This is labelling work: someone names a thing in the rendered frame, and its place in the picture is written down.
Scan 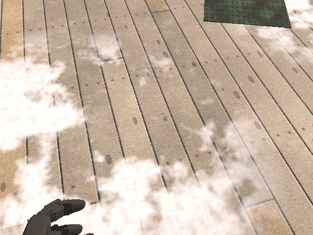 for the left robot hand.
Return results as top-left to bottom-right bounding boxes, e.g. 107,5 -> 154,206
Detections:
22,199 -> 94,235

